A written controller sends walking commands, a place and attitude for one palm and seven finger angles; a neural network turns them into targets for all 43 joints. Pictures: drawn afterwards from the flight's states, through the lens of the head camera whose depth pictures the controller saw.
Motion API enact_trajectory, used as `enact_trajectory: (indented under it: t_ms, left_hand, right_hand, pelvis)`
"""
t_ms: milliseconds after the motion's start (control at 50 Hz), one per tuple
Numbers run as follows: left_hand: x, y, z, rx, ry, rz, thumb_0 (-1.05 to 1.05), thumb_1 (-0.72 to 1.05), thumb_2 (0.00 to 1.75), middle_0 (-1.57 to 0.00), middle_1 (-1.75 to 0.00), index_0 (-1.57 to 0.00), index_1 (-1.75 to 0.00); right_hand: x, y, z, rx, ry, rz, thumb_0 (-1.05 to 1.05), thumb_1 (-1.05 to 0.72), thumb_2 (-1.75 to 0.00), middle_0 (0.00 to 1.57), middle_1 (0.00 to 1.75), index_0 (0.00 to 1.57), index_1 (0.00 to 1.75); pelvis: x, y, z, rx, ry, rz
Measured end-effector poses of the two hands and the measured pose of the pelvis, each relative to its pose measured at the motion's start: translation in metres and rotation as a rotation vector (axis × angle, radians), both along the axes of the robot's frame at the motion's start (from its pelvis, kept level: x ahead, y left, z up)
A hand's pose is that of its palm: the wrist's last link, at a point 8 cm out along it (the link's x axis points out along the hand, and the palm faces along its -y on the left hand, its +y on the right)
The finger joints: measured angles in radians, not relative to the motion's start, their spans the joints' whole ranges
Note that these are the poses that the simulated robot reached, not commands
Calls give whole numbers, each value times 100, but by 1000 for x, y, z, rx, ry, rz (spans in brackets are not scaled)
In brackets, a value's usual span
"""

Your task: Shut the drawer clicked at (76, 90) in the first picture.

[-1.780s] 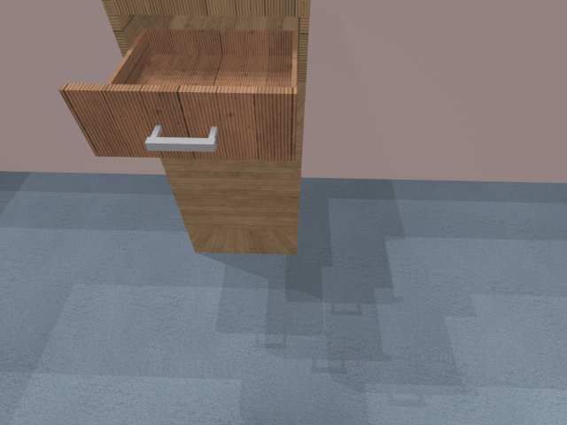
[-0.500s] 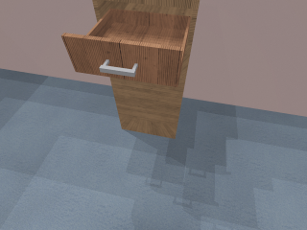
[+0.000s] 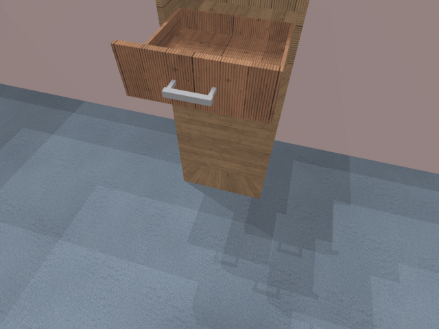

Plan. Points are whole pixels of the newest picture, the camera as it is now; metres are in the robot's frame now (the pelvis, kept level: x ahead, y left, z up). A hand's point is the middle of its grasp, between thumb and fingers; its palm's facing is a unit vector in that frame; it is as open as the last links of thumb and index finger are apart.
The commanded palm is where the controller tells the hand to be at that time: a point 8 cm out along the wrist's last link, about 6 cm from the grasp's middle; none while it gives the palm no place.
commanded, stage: look at it before walking up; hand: left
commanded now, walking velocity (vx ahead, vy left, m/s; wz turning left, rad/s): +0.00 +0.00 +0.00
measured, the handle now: (190, 92) +0.58 +0.11 +0.10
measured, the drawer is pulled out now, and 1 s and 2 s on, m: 0.29 0.29 0.29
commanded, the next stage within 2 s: turn to face it in 0.26 s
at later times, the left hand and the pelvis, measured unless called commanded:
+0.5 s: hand out of the picture +0.01 +0.19 -0.17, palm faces +0.01 -0.98 -0.21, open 7.4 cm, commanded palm none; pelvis +0.00 +0.01 +0.00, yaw -2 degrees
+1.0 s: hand out of the picture +0.07 +0.20 -0.18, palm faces -0.12 -0.97 -0.23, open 7.4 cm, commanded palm none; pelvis -0.02 +0.01 -0.01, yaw -8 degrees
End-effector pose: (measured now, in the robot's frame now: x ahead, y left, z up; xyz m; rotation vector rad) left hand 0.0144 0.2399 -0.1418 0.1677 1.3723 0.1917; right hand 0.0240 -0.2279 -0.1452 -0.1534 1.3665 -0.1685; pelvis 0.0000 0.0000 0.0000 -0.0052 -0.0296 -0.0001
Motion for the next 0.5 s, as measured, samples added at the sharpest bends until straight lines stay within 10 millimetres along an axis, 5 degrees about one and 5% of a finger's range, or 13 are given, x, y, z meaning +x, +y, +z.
enact_trajectory:
  t_ms: [220,500]
  left_hand:
    - [-17,-2,0,-19,34,0,1,91,90,-20,-30,-20,-30]
    - [-7,1,0,-20,20,-27,1,91,90,-20,-30,-20,-30]
  right_hand:
    - [4,1,5,-8,-20,8,0,-91,-90,20,30,20,30]
    - [-18,2,4,-14,15,-30,0,-91,-90,20,30,20,30]
  pelvis:
    - [-2,4,3,0,-5,-6]
    - [-5,6,3,-3,-5,-31]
